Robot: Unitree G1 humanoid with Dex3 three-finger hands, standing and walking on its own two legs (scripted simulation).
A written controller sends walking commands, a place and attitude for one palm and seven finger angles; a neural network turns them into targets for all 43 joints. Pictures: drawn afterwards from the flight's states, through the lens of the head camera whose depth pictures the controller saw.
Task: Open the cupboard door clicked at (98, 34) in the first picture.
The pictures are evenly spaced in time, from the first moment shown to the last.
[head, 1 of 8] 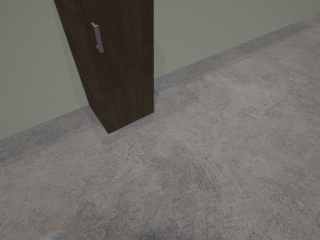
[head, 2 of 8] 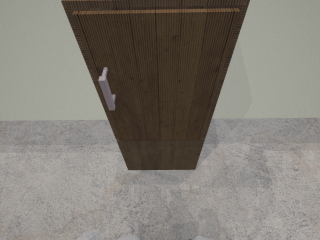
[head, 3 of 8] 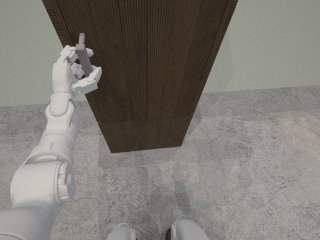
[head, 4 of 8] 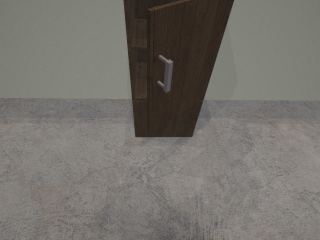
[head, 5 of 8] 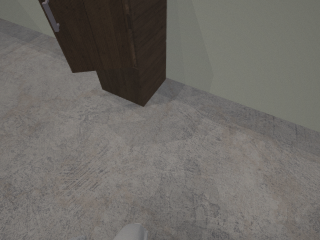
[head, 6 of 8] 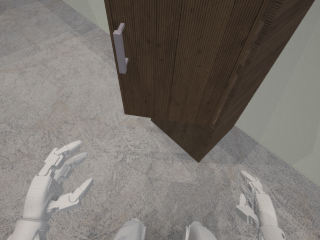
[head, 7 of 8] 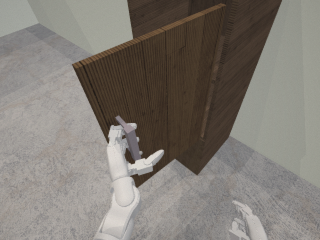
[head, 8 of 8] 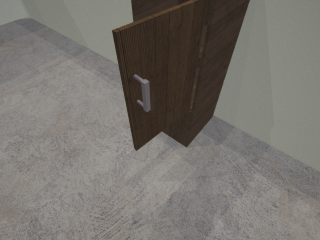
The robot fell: no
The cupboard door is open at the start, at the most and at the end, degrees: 0 83 83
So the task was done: yes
